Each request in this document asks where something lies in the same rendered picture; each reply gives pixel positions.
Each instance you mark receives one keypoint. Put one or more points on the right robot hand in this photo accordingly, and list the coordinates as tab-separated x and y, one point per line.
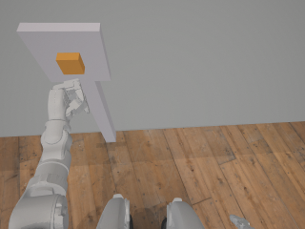
239	222

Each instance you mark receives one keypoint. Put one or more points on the button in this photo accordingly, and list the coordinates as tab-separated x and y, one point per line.
70	62

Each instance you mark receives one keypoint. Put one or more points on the robot thigh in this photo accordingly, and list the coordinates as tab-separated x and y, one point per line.
180	215
115	214

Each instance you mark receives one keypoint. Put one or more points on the left robot upper arm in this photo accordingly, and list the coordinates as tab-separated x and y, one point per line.
41	212

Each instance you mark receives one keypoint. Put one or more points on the left robot thigh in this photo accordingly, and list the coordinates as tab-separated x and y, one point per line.
115	214

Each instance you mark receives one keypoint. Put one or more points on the right robot thigh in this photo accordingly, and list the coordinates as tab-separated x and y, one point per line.
180	215

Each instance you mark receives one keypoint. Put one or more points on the robot left forearm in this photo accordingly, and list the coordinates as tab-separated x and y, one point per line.
52	171

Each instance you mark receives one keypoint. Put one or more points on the left robot hand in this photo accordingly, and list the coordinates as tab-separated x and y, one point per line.
58	101

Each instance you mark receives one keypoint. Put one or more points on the panel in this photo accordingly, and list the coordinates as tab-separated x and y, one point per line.
46	40

